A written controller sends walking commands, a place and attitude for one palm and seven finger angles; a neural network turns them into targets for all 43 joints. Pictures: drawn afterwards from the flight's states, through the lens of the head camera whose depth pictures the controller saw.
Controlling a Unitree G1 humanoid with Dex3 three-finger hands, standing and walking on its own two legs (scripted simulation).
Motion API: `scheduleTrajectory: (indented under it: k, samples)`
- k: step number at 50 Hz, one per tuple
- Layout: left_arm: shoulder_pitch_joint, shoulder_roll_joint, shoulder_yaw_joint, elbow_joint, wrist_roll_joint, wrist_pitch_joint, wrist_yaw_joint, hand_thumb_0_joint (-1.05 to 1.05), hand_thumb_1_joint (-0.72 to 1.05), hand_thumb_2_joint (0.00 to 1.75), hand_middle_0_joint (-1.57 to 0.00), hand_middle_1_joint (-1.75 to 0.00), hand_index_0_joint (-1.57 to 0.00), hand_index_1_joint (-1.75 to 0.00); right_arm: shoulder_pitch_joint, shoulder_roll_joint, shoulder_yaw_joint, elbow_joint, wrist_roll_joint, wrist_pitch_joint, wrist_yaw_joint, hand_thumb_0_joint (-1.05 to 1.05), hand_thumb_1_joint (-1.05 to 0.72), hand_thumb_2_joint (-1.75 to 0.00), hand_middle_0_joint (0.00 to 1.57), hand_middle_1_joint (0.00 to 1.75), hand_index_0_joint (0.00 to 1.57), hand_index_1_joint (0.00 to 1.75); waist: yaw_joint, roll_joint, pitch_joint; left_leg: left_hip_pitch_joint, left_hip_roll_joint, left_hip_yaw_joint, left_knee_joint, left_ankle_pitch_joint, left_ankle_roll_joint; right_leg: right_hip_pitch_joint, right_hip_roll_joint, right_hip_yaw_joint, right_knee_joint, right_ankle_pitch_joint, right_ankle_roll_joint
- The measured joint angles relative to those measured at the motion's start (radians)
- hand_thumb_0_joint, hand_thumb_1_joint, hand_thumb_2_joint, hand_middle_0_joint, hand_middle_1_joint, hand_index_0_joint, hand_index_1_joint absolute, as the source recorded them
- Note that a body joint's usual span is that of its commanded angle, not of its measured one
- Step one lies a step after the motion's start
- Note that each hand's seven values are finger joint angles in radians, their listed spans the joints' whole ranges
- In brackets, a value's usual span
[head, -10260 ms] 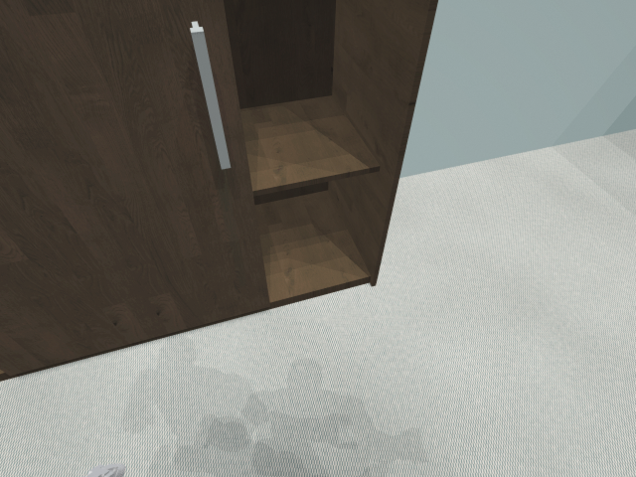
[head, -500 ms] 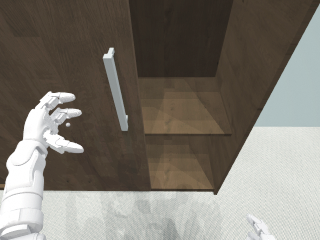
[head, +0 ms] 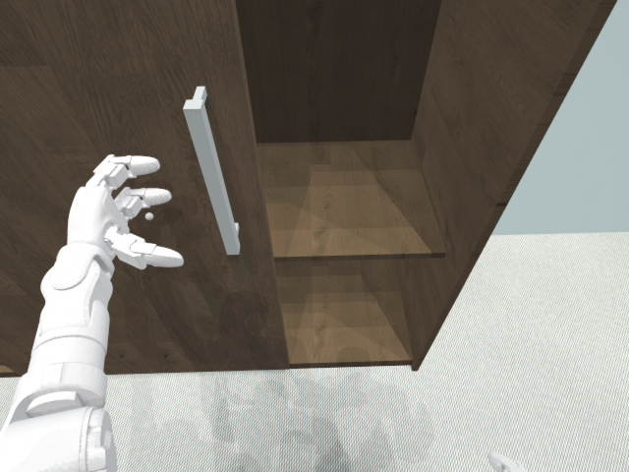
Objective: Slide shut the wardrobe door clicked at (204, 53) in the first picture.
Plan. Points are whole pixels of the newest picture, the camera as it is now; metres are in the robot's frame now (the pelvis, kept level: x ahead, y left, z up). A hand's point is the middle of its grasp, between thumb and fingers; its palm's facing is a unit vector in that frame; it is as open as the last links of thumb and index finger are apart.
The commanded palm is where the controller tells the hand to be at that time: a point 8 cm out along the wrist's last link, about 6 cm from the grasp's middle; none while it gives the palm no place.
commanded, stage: move the hooked fingers beside the handle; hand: left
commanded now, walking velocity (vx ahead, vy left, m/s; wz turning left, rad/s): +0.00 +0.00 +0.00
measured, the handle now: (219, 182) +0.49 +0.15 +0.10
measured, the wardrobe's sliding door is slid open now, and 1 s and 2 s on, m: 0.40 0.40 0.40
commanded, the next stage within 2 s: feel for the door with the fingertips in 1.10 s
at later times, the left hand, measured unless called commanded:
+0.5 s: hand (163, 201) +0.43 +0.21 +0.12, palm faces +0.05 -1.00 -0.02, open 13.9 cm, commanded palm +0.40 +0.26 +0.11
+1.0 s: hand (160, 205) +0.43 +0.22 +0.11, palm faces +0.05 -1.00 -0.01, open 13.9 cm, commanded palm +0.40 +0.26 +0.11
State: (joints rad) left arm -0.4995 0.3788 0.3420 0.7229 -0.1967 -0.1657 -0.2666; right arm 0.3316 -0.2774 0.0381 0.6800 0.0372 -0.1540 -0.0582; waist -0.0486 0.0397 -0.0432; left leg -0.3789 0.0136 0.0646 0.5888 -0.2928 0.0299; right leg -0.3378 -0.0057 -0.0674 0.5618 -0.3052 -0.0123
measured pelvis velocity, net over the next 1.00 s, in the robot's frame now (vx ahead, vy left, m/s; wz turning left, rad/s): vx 0.00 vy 0.00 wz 0.00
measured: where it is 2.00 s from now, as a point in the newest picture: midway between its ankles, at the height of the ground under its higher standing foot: outside the picture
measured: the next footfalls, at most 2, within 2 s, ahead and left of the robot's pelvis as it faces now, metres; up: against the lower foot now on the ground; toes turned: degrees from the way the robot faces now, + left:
none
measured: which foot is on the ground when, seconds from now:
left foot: down 0.00-1.00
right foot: down 0.00-1.00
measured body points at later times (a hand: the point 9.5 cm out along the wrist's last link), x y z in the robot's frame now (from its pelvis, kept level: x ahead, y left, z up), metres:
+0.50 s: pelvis +0.00 +0.00 +0.00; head +0.04 -0.01 +0.44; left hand +0.42 +0.26 +0.12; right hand +0.05 -0.27 -0.12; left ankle +0.00 +0.10 -0.73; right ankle -0.01 -0.11 -0.73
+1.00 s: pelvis +0.00 +0.00 -0.01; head +0.04 +0.00 +0.44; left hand +0.42 +0.27 +0.11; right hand +0.08 -0.26 -0.12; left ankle +0.00 +0.10 -0.73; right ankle -0.01 -0.11 -0.73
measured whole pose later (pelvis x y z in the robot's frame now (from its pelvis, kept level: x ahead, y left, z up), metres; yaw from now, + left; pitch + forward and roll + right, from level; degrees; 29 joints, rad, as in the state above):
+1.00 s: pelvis +0.00 +0.00 -0.01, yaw +0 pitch +8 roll -1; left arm -0.66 0.41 0.34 0.93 -0.17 -0.24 -0.25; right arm 0.33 -0.28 0.04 0.66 0.03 -0.09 -0.04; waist -0.07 0.03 -0.06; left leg -0.48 0.02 0.06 0.66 -0.32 0.04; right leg -0.43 0.00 -0.07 0.61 -0.32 -0.01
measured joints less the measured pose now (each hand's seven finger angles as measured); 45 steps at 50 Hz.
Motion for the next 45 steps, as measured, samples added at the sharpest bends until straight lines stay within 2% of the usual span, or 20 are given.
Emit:
scheduleTrajectory:
  k: [9, 16, 23, 32, 45]
  samples:
    - [-0.094, 0.021, 0.003, 0.117, 0.016, -0.031, 0.007, -0.01, -0.50, 0.30, -0.30, -1.20, -0.31, -1.20, 0.005, -0.004, -0.001, 0.008, -0.002, 0.020, 0.002, 0.01, -0.91, -0.90, 0.21, 0.30, 0.21, 0.30, -0.014, -0.005, 0.002, -0.034, 0.005, -0.003, 0.018, -0.003, -0.003, -0.032, 0.004, -0.003, 0.016, -0.002, -0.004]
    - [-0.157, 0.059, 0.030, 0.206, 0.030, -0.057, -0.003, -0.01, -0.50, 0.30, -0.30, -1.20, -0.31, -1.20, 0.018, -0.006, -0.002, -0.001, -0.005, 0.037, 0.008, 0.01, -0.91, -0.90, 0.21, 0.30, 0.21, 0.30, -0.031, -0.010, -0.005, -0.066, 0.012, 0.001, 0.036, -0.009, -0.004, -0.066, 0.010, 0.002, 0.031, -0.005, -0.006]
    - [-0.148, 0.053, 0.032, 0.202, 0.022, -0.069, -0.010, -0.01, -0.50, 0.30, -0.30, -1.20, -0.30, -1.20, 0.042, -0.009, -0.009, -0.006, -0.004, 0.060, 0.019, 0.01, -0.91, -0.90, 0.21, 0.30, 0.21, 0.30, -0.033, -0.006, -0.018, -0.081, 0.014, 0.006, 0.045, -0.016, -0.003, -0.083, 0.011, 0.008, 0.039, -0.008, -0.005]
    - [-0.077, 0.022, 0.035, 0.124, 0.024, -0.067, 0.017, -0.01, -0.50, 0.30, -0.30, -1.20, -0.31, -1.20, 0.033, 0.001, -0.010, -0.015, -0.004, 0.071, 0.019, 0.01, -0.91, -0.90, 0.21, 0.30, 0.20, 0.30, -0.029, -0.005, -0.017, -0.069, 0.013, 0.008, 0.045, -0.019, 0.000, -0.069, 0.011, 0.011, 0.035, -0.009, -0.002]
    - [-0.140, 0.034, 0.001, 0.185, 0.019, -0.062, 0.007, -0.01, -0.50, 0.30, -0.30, -1.20, -0.31, -1.20, -0.003, 0.001, 0.002, -0.018, -0.001, 0.060, 0.014, 0.01, -0.91, -0.90, 0.21, 0.30, 0.21, 0.30, -0.019, -0.008, -0.017, -0.086, 0.005, -0.006, 0.060, -0.020, 0.005, -0.077, 0.003, -0.003, 0.043, -0.012, 0.002]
